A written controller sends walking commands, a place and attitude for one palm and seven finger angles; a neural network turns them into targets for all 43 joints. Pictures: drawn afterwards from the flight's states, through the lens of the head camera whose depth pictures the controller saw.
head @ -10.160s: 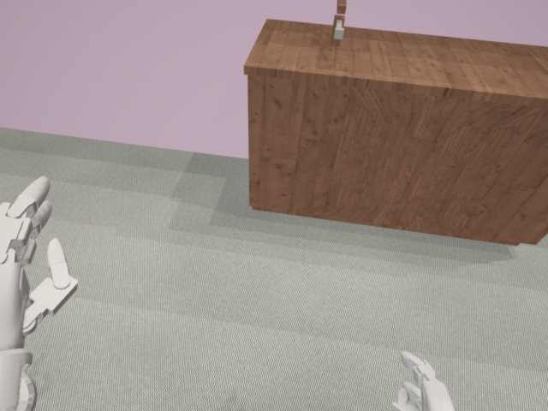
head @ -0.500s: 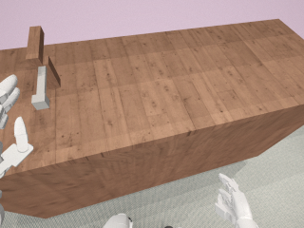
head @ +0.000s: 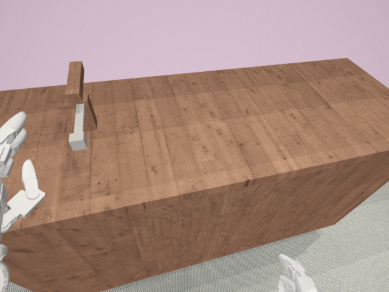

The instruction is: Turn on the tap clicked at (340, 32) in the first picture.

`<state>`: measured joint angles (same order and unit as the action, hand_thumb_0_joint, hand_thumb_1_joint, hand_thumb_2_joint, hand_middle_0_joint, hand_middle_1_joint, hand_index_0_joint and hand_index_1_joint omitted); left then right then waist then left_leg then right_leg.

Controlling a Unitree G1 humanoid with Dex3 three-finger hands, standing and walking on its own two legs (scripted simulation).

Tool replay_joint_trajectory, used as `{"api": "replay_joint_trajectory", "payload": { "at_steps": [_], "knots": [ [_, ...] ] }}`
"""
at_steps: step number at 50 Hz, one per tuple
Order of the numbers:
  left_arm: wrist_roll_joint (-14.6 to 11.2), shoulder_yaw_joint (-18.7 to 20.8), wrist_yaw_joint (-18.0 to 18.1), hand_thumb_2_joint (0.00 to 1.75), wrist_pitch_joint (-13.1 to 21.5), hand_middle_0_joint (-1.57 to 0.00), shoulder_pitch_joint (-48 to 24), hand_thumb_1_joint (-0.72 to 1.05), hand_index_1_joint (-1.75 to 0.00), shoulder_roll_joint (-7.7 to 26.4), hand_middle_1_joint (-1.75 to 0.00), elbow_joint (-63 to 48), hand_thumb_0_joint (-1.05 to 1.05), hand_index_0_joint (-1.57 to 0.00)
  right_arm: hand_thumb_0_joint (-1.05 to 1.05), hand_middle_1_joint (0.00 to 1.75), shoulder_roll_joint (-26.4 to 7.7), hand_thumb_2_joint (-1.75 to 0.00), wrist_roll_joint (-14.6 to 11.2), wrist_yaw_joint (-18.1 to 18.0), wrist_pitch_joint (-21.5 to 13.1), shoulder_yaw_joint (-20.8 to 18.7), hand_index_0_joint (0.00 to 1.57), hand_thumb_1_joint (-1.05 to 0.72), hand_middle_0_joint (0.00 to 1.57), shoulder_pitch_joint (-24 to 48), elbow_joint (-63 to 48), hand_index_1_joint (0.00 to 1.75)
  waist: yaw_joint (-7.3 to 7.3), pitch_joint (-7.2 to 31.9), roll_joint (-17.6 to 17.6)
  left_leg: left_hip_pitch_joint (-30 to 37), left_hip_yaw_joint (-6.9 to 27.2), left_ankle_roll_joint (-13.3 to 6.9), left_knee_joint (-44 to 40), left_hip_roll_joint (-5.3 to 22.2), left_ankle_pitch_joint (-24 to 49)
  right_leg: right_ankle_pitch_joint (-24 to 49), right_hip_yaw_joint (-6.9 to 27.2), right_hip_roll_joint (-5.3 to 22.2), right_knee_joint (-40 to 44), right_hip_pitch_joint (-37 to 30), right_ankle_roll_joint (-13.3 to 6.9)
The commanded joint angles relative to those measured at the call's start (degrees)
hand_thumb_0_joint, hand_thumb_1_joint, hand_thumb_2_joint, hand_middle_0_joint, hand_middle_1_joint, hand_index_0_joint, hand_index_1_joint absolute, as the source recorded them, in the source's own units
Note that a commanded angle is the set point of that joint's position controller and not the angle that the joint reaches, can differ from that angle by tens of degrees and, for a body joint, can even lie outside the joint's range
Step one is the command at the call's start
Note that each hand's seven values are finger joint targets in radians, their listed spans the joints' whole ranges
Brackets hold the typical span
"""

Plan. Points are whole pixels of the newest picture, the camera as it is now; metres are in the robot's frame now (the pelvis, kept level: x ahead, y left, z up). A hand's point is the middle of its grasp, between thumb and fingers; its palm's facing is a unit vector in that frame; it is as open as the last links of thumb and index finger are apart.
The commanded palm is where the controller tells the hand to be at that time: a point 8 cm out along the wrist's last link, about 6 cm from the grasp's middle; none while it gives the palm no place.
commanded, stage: come to a stop and stand still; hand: left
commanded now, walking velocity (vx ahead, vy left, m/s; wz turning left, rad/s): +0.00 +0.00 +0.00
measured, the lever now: (78, 141) +0.38 +0.28 +0.09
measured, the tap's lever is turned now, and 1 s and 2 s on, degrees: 0 0 0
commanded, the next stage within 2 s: look again from close up in 0.80 s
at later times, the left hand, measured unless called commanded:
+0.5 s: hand (73, 155) +0.29 +0.23 +0.16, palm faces +0.34 -0.85 -0.40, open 7.4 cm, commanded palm +0.23 +0.27 +0.18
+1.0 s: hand (48, 134) +0.31 +0.27 +0.19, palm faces +0.47 -0.78 -0.42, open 7.4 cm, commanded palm +0.22 +0.26 +0.18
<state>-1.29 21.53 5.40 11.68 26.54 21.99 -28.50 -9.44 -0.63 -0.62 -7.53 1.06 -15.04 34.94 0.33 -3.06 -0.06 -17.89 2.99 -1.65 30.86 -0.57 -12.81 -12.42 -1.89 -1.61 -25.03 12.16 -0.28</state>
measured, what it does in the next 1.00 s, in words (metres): shifts its weight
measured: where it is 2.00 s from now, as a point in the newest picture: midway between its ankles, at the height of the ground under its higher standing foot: outside the picture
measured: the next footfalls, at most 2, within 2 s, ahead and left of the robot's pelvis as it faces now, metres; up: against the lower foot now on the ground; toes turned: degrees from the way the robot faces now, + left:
none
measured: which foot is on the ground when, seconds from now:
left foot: down 0.00-1.00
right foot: down 0.00-1.00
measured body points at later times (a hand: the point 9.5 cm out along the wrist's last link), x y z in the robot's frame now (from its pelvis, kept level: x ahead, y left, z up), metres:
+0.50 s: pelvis +0.07 -0.01 +0.00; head +0.10 +0.01 +0.45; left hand +0.26 +0.28 +0.18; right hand +0.25 -0.23 -0.07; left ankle +0.07 +0.10 -0.74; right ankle +0.04 -0.13 -0.74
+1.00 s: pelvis +0.06 -0.01 +0.00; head +0.09 +0.00 +0.45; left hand +0.27 +0.31 +0.21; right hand +0.25 -0.23 -0.07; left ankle +0.07 +0.09 -0.74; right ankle +0.04 -0.13 -0.74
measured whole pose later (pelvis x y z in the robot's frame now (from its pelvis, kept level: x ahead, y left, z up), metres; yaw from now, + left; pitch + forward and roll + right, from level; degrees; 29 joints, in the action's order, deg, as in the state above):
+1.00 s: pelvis +0.06 -0.01 +0.00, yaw -1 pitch +0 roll -1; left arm -1.4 25.4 4.9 12.2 11.2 26.6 -18.9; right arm -11.6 -1.2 0.1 -6.1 0.1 -10.7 33.3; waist 4.0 -3.9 1.5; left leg -14.3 1.3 -0.7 28.1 -0.5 -13.9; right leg -15.2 -0.9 -1.3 -25.5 10.4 -0.7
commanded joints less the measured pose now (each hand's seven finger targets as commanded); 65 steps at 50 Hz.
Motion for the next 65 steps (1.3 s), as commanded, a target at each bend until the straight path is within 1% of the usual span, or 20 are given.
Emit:
{"api": "replay_joint_trajectory", "payload": {
  "at_steps": [1,4,10,14,24,27,28,32,43,44,45,46,47,48,51,52,55,57,60,65],
  "knots": [
    [-0.6,4.2,1.5,0.9,2.7,-0.2,-7.6,0.9,-0.3,7.3,-0.3,-8.8,0.0,-0.2,0.0,0.3,-8.8,-0.9,-0.1,-1.1,-3.8,-3.7,0.2,-0.9,0.2,6.1,-7.9,0.3,-0.4,2.2,0.8,1.9,1.3,-0.1,-2.5,1.6,-12.3,-15.7,10.0,6.4,10.8,5.5,-3.5],
    [-0.8,2.3,1.6,0.9,2.4,-0.2,-11.3,0.9,-0.3,6.5,-0.3,-10.3,0.0,-0.2,0.0,0.3,-9.2,-0.9,-0.2,-1.4,-4.0,-3.5,0.2,-0.9,0.2,7.1,-7.7,0.3,-0.46,2.0,-0.2,5.1,2.4,0.0,-4.4,2.4,-10.6,-15.9,8.7,5.8,9.2,8.0,-3.3],
    [-0.1,2.8,2.1,0.9,3.3,-0.2,-11.6,0.9,-0.3,6.6,-0.3,-12.8,0.0,-0.2,0.0,0.3,-8.6,-0.9,-0.2,-1.5,-4.1,-2.9,0.2,-0.9,0.2,8.8,-8.9,0.3,0.67,3.8,-8.9,-1.0,8.7,-1.6,-16.1,6.4,-16.1,-4.4,3.9,1.7,2.2,-4.2,-0.7],
    [-0.6,3.9,2.1,0.9,3.4,-0.2,-6.7,0.9,-0.3,7.1,-0.3,-12.2,0.0,-0.2,0.0,0.3,-8.5,-0.9,-0.3,-1.1,-3.9,-3.2,0.2,-0.9,0.2,8.2,-9.5,0.3,0.73,6.8,-4.5,2.4,5.3,-0.6,-11.8,5.2,-1.5,4.9,4.1,3.6,3.8,-7.2,-1.3],
    [-2.0,6.0,2.2,0.9,2.3,-0.2,-1.5,0.9,-0.3,9.0,-0.3,-13.6,0.0,-0.2,0.0,0.3,-8.9,-0.9,-0.8,-1.2,-0.9,-3.7,0.2,-0.9,0.2,8.2,-10.4,0.3,0.38,13.3,-3.0,11.6,2.6,0.4,-5.0,5.9,27.3,21.9,3.0,5.7,1.4,-9.1,-1.2],
    [-2.1,7.1,2.6,0.9,1.9,-0.2,-0.2,0.9,-0.3,10.0,-0.3,-13.9,0.0,-0.2,0.0,0.3,-8.7,-0.9,-1.1,-1.3,-0.1,-3.5,0.2,-0.9,0.2,9.0,-10.4,0.3,0.26,13.4,-2.4,12.4,2.0,0.3,-3.6,5.7,29.1,24.5,3.2,6.1,1.2,-9.1,-1.3],
    [-2.2,4.9,2.3,0.9,2.0,-0.2,-0.1,0.9,-0.3,7.5,-0.3,-13.0,0.0,-0.2,0.0,0.3,-8.9,-0.9,-0.7,-1.3,0.3,-3.4,0.2,-0.9,0.2,8.4,-10.2,0.3,0.04,12.8,-1.8,11.9,1.9,0.1,-3.9,5.5,28.4,24.2,2.7,5.9,1.2,-8.9,-1.3],
    [-2.2,6.7,2.9,0.9,1.6,-0.2,-0.3,0.9,-0.3,9.9,-0.3,-14.4,0.0,-0.2,0.0,0.3,-8.8,-0.9,-1.3,-1.5,0.7,-3.6,0.2,-0.9,0.2,9.2,-10.6,0.3,0.04,12.9,-3.1,12.6,2.1,0.2,-3.5,5.8,29.7,25.1,3.5,6.4,0.7,-8.9,-1.5],
    [-2.3,4.4,2.7,0.9,1.2,-0.2,-0.9,0.9,-0.3,7.6,-0.3,-11.8,0.0,-0.2,0.0,0.3,-9.0,-0.9,-0.9,-1.6,2.3,-3.3,0.2,-0.9,0.2,8.9,-10.9,0.3,-0.13,10.3,-2.4,9.3,2.5,-0.3,-4.9,5.5,21.0,20.3,4.0,6.9,3.1,-8.4,-1.6],
    [-2.4,5.3,2.9,0.9,1.1,-0.2,-1.9,0.9,-0.3,8.9,-0.3,-12.8,0.0,-0.2,0.0,0.3,-9.0,-0.9,-1.1,-1.7,2.1,-3.6,0.2,-0.9,0.2,9.1,-11.3,0.3,-0.03,10.4,-2.9,9.0,2.9,-0.2,-5.4,5.8,20.5,19.7,4.4,7.1,3.1,-8.8,-1.5],
    [6.0,37.1,2.4,0.9,6.8,-0.2,-58.5,0.9,-0.3,51.4,-0.3,-23.6,0.0,-0.2,0.0,0.3,-10.5,-0.9,1.8,-1.3,-2.1,-4.6,0.2,-0.9,0.2,2.1,-10.2,0.3,2.97,1.4,3.8,0.4,-3.1,-0.1,1.4,3.2,21.6,26.1,7.3,6.1,7.1,1.8,0.8],
    [1.0,15.0,0.2,0.9,4.8,-0.2,-27.2,0.9,-0.3,18.1,-0.3,9.3,0.0,-0.2,0.0,0.3,-4.6,-0.9,0.5,-1.0,-2.8,-2.1,0.2,-0.9,0.2,6.4,-7.0,0.3,1.4,12.0,5.1,7.9,-2.3,0.4,-2.6,-0.5,22.9,29.9,8.3,8.0,2.0,-4.9,-3.4],
    [-1.4,6.8,-0.1,0.9,3.5,-0.2,-18.2,0.9,-0.3,8.4,-0.3,9.1,0.0,-0.2,0.0,0.3,-8.5,-0.9,-1.1,-0.1,-2.9,-4.5,0.2,-0.9,0.2,6.7,-9.1,0.3,2.17,14.3,-6.3,14.2,-1.9,0.7,-3.7,2.4,26.6,28.0,8.2,7.2,-2.5,-5.0,-3.1],
    [-0.7,4.8,-0.2,0.9,4.6,-0.2,-19.8,0.9,-0.3,8.6,-0.3,0.2,0.0,-0.2,0.0,0.3,-9.8,-0.9,-0.8,0.3,-2.9,-4.9,0.2,-0.9,0.2,5.3,-10.2,0.3,1.48,15.8,-8.8,15.4,-1.9,-0.2,-0.9,3.8,29.5,25.8,8.1,6.3,-1.8,-4.4,-1.6],
    [-1.2,1.0,-0.5,0.9,4.0,-0.2,-7.7,0.9,-0.3,5.9,-0.3,-7.0,0.0,-0.2,0.0,0.3,-9.9,-0.9,-0.8,2.3,-2.7,-4.8,0.2,-0.9,0.2,7.8,-11.9,0.3,2.26,15.0,-0.9,11.9,-1.3,-0.4,-1.5,4.3,27.1,24.0,6.0,5.7,-0.4,-7.2,0.5],
    [-1.6,1.1,0.0,0.9,3.5,-0.2,-3.6,0.9,-0.3,5.1,-0.3,-6.1,0.0,-0.2,0.0,0.3,-9.3,-0.9,-1.3,2.5,-2.6,-4.3,0.2,-0.9,0.2,9.3,-11.5,0.3,2.35,14.5,-0.1,11.9,-1.3,-0.4,-2.7,4.7,24.9,20.9,5.2,5.1,-0.4,-6.4,0.0],
    [-1.5,6.3,0.5,0.9,3.7,-0.2,-3.7,0.9,-0.3,10.0,-0.3,-8.8,0.0,-0.2,0.0,0.3,-9.8,-0.9,-0.4,0.9,-2.0,-4.1,0.2,-0.9,0.2,9.9,-12.5,0.3,1.7,10.0,3.1,6.6,-0.6,0.4,-5.1,4.1,12.5,10.3,5.6,5.7,3.4,-4.5,-0.9],
    [-1.7,11.1,1.4,0.9,4.2,-0.2,-4.7,0.9,-0.3,14.2,-0.3,-9.6,0.0,-0.2,0.0,0.3,-9.5,-0.9,-0.3,-0.4,-1.4,-3.6,0.2,-0.9,0.2,11.0,-12.3,0.3,1.52,8.0,0.6,6.1,0.0,0.2,-7.2,3.8,6.2,4.5,5.8,5.4,4.7,-2.4,-1.2],
    [-1.9,9.1,0.9,0.9,5.3,-0.2,-8.3,0.9,-0.3,11.8,-0.3,-9.2,0.0,-0.2,0.0,0.3,-9.0,-0.9,-0.2,-1.6,-1.8,-3.2,0.2,-0.9,0.2,10.3,-12.7,0.3,0.93,5.4,-4.3,3.0,1.6,-0.6,-10.0,4.1,-3.6,-2.2,6.0,4.8,6.1,-1.8,-1.3],
    [-0.4,4.4,0.4,0.9,5.9,-0.2,-12.2,0.9,-0.3,8.2,-0.3,-7.9,0.0,-0.2,0.0,0.3,-9.5,-0.9,0.1,-1.9,-3.5,-3.1,0.2,-0.9,0.2,8.9,-11.6,0.3,0.97,5.0,-6.3,0.2,3.5,-1.6,-14.4,5.2,-18.6,-9.5,4.3,2.8,4.8,-2.6,-0.9]
  ]
}}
